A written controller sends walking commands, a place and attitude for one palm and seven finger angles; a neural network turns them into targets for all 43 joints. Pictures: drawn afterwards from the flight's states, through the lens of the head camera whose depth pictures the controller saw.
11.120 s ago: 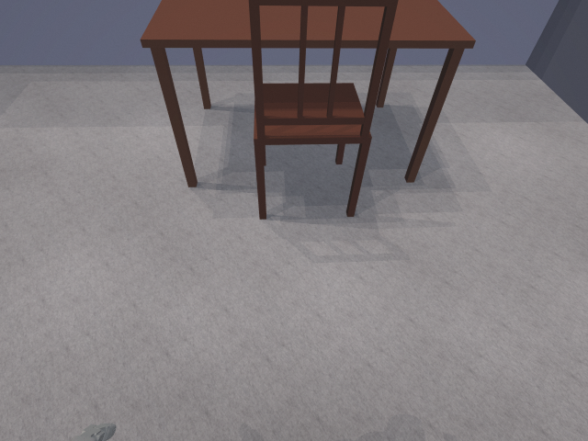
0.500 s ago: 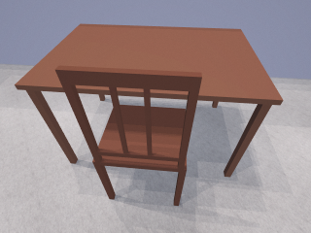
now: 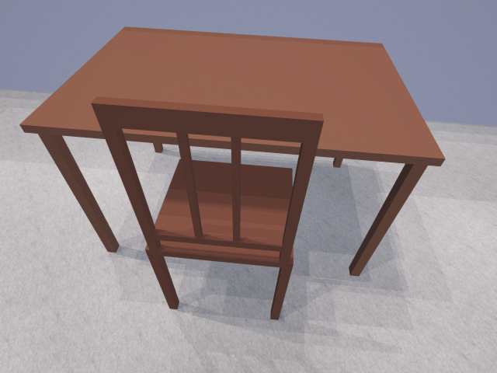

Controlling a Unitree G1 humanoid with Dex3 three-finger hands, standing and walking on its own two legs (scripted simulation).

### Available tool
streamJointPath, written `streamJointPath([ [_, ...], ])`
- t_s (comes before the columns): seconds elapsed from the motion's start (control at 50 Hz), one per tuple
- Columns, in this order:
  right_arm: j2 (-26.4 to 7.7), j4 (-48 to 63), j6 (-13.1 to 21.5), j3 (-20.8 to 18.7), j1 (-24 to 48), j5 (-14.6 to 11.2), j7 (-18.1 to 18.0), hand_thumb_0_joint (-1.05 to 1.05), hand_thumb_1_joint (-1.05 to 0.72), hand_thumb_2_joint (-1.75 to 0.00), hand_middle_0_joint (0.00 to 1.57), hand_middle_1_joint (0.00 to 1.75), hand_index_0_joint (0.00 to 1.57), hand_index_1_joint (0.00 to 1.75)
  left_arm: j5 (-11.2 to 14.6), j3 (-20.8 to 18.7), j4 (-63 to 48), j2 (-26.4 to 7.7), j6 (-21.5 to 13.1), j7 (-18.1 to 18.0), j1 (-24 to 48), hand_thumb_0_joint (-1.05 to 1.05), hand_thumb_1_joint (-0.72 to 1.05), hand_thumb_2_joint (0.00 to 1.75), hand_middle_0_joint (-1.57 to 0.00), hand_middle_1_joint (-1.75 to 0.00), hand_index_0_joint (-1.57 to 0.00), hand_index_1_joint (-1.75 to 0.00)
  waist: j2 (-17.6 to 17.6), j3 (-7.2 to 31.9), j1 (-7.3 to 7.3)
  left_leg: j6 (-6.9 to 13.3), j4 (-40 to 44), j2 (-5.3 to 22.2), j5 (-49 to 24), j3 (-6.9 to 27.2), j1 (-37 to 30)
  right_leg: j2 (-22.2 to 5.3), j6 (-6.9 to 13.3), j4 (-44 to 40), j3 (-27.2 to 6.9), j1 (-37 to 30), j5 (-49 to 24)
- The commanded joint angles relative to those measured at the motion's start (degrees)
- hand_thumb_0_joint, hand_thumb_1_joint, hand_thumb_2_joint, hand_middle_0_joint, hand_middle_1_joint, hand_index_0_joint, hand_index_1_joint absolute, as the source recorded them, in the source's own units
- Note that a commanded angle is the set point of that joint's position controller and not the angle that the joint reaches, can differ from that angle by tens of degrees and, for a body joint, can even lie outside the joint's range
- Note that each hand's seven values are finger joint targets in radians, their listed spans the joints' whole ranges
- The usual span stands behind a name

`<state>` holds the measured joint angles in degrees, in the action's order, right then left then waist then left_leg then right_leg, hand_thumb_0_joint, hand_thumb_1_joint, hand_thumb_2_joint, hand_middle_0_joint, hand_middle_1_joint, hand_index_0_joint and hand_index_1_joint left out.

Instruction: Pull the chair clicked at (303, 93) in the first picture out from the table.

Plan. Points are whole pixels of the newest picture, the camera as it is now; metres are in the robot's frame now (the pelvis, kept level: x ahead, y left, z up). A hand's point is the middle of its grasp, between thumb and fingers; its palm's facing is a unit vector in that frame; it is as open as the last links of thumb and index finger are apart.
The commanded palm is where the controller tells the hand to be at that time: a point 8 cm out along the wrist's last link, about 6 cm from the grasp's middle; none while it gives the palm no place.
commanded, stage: look again from close up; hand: left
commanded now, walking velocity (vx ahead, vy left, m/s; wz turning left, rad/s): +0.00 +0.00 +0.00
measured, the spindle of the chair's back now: (191, 192) +0.51 +0.16 -0.05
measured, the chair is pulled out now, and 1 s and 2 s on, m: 0.00 0.00 0.00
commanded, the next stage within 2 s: raise the hand toward the chair's back in 1.48 s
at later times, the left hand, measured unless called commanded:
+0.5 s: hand out of the picture +0.00 +0.17 -0.17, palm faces +0.04 -0.98 -0.17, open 7.4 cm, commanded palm none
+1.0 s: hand out of the picture +0.09 +0.17 -0.17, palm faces +0.01 -0.98 -0.18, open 7.3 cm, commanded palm none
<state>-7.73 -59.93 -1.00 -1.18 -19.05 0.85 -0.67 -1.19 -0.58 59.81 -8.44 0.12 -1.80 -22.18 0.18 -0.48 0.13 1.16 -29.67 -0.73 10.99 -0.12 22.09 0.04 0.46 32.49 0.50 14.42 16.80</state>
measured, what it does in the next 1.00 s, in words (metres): shifts its weight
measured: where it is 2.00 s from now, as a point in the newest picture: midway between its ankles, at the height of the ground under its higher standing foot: outside the picture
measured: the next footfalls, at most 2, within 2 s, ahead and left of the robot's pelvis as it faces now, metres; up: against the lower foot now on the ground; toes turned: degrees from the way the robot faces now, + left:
none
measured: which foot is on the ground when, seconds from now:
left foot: down 0.00-1.00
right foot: down 0.00-1.00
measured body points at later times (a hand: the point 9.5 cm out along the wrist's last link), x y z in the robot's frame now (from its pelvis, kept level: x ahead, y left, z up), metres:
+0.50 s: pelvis +0.03 +0.01 +0.00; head +0.03 +0.01 +0.45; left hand +0.00 +0.22 -0.16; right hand +0.04 -0.22 -0.15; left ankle +0.11 +0.11 -0.73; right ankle +0.01 -0.12 -0.73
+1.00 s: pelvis +0.09 +0.00 +0.01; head +0.11 +0.01 +0.46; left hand +0.09 +0.22 -0.15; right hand +0.11 -0.23 -0.15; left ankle +0.11 +0.11 -0.73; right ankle +0.01 -0.12 -0.73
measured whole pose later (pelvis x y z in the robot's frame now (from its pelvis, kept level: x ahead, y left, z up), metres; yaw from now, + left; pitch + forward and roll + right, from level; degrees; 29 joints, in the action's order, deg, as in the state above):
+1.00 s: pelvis +0.09 +0.00 +0.01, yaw -1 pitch +0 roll +1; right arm -9.0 -64.0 1.5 -0.2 -14.0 0.0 -1.8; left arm -1.1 0.5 62.7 -8.1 -1.3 -2.5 -17.0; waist 1.5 -1.5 -0.4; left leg 1.4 -25.4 -2.1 11.4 -1.0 13.9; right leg -1.0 -0.3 25.3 -1.3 4.9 20.3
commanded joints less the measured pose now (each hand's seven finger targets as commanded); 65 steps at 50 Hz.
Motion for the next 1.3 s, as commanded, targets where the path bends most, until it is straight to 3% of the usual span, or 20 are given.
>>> streamJointPath([
  [0.0,-6.01,2.15,1.11,-0.99,-1.95,0.02,-0.24,0.0,-0.9,-0.9,0.2,0.3,0.2,0.3,0.07,-0.96,-2.01,-5.5,-0.91,-0.2,-2.42,0.0,0.9,0.9,-0.2,-0.3,-0.2,-0.3,-1.24,-5.82,0.24,0.97,8.91,4.2,17.28,7.71,-3.28,-3.35,1.88,-11.28,-6.15,10.56,17.3],
  [0.06,-5.83,1.75,1.12,-1.05,-0.92,-0.12,-0.36,0.0,-0.9,-0.9,0.2,0.3,0.2,0.3,-0.09,-0.85,-0.78,-4.67,-0.9,-0.17,-4.26,0.0,0.9,0.9,-0.2,-0.3,-0.2,-0.3,-0.85,-6.78,-0.58,1.26,11.27,4.54,18.59,8.39,-1.69,-2.53,1.48,-10.72,-5.11,8.53,15.58],
  [0.12,-6.25,1.66,1.3,-1.01,-0.21,-0.09,-0.41,0.0,-0.9,-0.9,0.2,0.3,0.2,0.3,-0.03,-0.67,-0.19,-4.3,-1.03,-0.22,-5.06,0.0,0.9,0.9,-0.2,-0.3,-0.2,-0.3,-1.83,-4.94,-0.59,1.29,11.2,4.55,17.74,8.74,-2.95,-2.83,1.44,-10.47,-5.32,7.62,13.47],
  [0.22,-5.73,1.46,1.72,-0.78,-0.15,-0.3,-0.38,0.0,-0.9,-0.9,0.2,0.3,0.2,0.3,0.07,-0.35,-0.08,-4.51,-1.58,-0.27,-4.18,0.0,0.9,0.9,-0.2,-0.3,-0.2,-0.3,0.33,-4.46,-0.13,0.83,9.26,3.93,12.87,7.25,-4.88,-4.24,1.85,-12.81,-7.05,7.75,12.56],
  [0.26,-5.34,0.95,1.59,-0.73,-0.06,-0.45,-0.37,0.0,-0.9,-0.9,0.2,0.3,0.2,0.3,0.02,-0.27,0.17,-4.57,-1.5,-0.22,-3.74,0.0,0.9,0.9,-0.2,-0.3,-0.2,-0.3,0.53,-6.15,-0.14,0.77,10.14,4.03,13.52,7.12,-5.17,-4.1,1.77,-13.6,-6.62,8.95,14.28],
  [0.34,-6.13,0.67,1.83,-0.65,-0.23,-0.33,-0.39,0.0,-0.9,-0.9,0.2,0.3,0.2,0.3,0.11,-0.21,0.62,-4.59,-1.46,-0.27,-4.2,0.0,0.9,0.9,-0.2,-0.3,-0.2,-0.3,-1.24,-4.69,-0.22,0.85,10.76,4.44,13.35,8.14,-5.69,-3.92,1.63,-12.5,-6.1,7.57,11.87],
  [0.38,-6.15,0.48,1.79,-0.62,0.07,-0.39,-0.42,0.0,-0.9,-0.9,0.2,0.3,0.2,0.3,0.02,-0.16,0.8,-4.56,-1.43,-0.31,-4.24,0.0,0.9,0.9,-0.2,-0.3,-0.2,-0.3,-1.2,-6.06,-0.48,0.94,11.58,4.63,14.39,8.35,-4.41,-3.76,1.53,-12.79,-5.91,6.89,11.58],
  [0.52,-6.18,-0.4,1.92,-0.52,-0.3,-0.38,-0.41,0.0,-0.9,-0.9,0.2,0.3,0.2,0.3,0.03,-0.11,1.53,-4.33,-1.46,-0.34,-4.43,0.0,0.9,0.9,-0.2,-0.3,-0.2,-0.3,-1.0,-4.82,-0.73,1.13,12.86,5.05,13.48,9.15,-5.55,-3.69,1.49,-12.11,-5.03,5.07,8.52],
  [0.6,-5.69,-0.86,2.57,-0.22,-0.37,-0.63,-0.46,0.0,-0.9,-0.9,0.2,0.3,0.2,0.3,0.18,0.1,1.75,-4.47,-1.86,-0.41,-3.9,0.0,0.9,0.9,-0.2,-0.3,-0.2,-0.3,-0.46,-3.28,-0.78,1.28,11.41,5.02,6.07,7.84,-7.54,-4.42,1.59,-11.76,-4.9,2.38,1.45],
  [0.64,-5.75,-1.16,3.13,0.01,-0.9,-0.73,-0.61,0.0,-0.9,-0.9,0.2,0.3,0.2,0.3,0.29,0.14,1.92,-4.41,-2.21,-0.5,-3.62,0.0,0.9,0.9,-0.2,-0.3,-0.2,-0.3,1.13,0.19,-0.66,1.47,8.86,5.06,-3.15,6.55,-10.82,-4.98,1.55,-10.94,-4.61,-0.06,-5.09],
  [0.66,-5.11,-1.56,3.32,0.16,-0.69,-0.9,-0.72,0.0,-0.9,-0.9,0.2,0.3,0.2,0.3,0.32,0.11,1.91,-4.35,-2.23,-0.48,-3.05,0.0,0.9,0.9,-0.2,-0.3,-0.2,-0.3,1.15,-0.97,-0.82,1.64,8.77,5.15,-5.67,6.11,-10.67,-4.98,1.4,-11.1,-4.33,-0.45,-6.75],
  [0.72,-5.75,-1.94,3.62,0.28,-0.38,-0.88,-0.96,0.0,-0.9,-0.9,0.2,0.3,0.2,0.3,0.38,0.17,2.16,-4.67,-2.31,-0.77,-2.74,0.0,0.9,0.9,-0.2,-0.3,-0.2,-0.3,1.47,1.0,-0.71,1.65,6.43,5.4,-13.14,5.22,-13.34,-5.5,1.07,-10.21,-4.28,-2.16,-12.5],
  [0.76,-5.41,-2.26,3.44,0.4,0.32,-1.07,-1.02,0.0,-0.9,-0.9,0.2,0.3,0.2,0.3,0.42,0.24,2.25,-4.86,-2.13,-0.77,-2.18,0.0,0.9,0.9,-0.2,-0.3,-0.2,-0.3,1.23,-1.79,-0.96,1.67,6.85,5.24,-12.47,5.09,-12.18,-5.43,0.97,-11.11,-4.13,-1.99,-12.07],
  [0.86,-5.93,-2.46,3.21,0.44,1.38,-0.96,-1.03,0.0,-0.9,-0.9,0.2,0.3,0.2,0.3,0.36,0.19,2.26,-5.36,-1.9,-0.79,-1.42,0.0,0.9,0.9,-0.2,-0.3,-0.2,-0.3,0.6,-2.88,-0.93,1.55,7.46,5.2,-11.18,4.98,-12.96,-5.42,0.92,-11.78,-4.05,-2.19,-10.83],
  [0.92,-6.49,-2.32,3.32,0.37,1.51,-0.82,-1.07,0.0,-0.9,-0.9,0.2,0.3,0.2,0.3,0.35,0.08,1.95,-5.68,-1.91,-0.86,-0.96,0.0,0.9,0.9,-0.2,-0.3,-0.2,-0.3,0.15,-0.58,-0.69,1.55,6.93,5.25,-14.17,5.08,-14.89,-5.67,0.91,-11.28,-3.97,-3.48,-12.83],
  [1.06,-7.02,-2.23,3.25,0.45,2.79,-0.95,-1.23,0.0,-0.9,-0.9,0.2,0.3,0.2,0.3,0.34,-0.01,1.47,-6.49,-1.91,-0.84,0.07,0.0,0.9,0.9,-0.2,-0.3,-0.2,-0.3,0.81,-1.65,-0.81,1.66,6.27,5.45,-18.16,4.79,-15.45,-5.87,0.65,-12.09,-3.35,-4.8,-16.77],
  [1.12,-7.7,-2.12,3.23,0.46,2.82,-0.84,-1.23,0.0,-0.9,-0.9,0.2,0.3,0.2,0.3,0.34,-0.05,1.25,-6.67,-1.84,-0.9,0.14,0.0,0.9,0.9,-0.2,-0.3,-0.2,-0.3,0.12,-0.07,-0.61,1.59,6.33,5.54,-19.18,4.8,-16.97,-6.04,0.62,-11.93,-3.23,-5.5,-16.89],
  [1.16,-7.6,-2.2,3.16,0.56,3.65,-0.94,-1.21,0.0,-0.9,-0.9,0.2,0.3,0.2,0.3,0.42,0.03,1.17,-6.77,-1.83,-0.81,0.07,0.0,0.9,0.9,-0.2,-0.3,-0.2,-0.3,0.61,-1.82,-0.9,1.74,6.78,5.59,-17.85,4.86,-16.48,-5.77,0.54,-12.91,-3.2,-4.93,-15.59],
  [1.28,-8.08,-2.27,3.07,0.63,3.93,-0.9,-1.1,0.0,-0.9,-0.9,0.2,0.3,0.2,0.3,0.4,0.08,0.96,-7.18,-1.8,-0.76,0.09,0.0,0.9,0.9,-0.2,-0.3,-0.2,-0.3,0.77,-2.15,-0.67,1.59,7.67,5.38,-15.67,5.29,-16.48,-5.9,0.6,-13.68,-3.34,-5.29,-14.05],
])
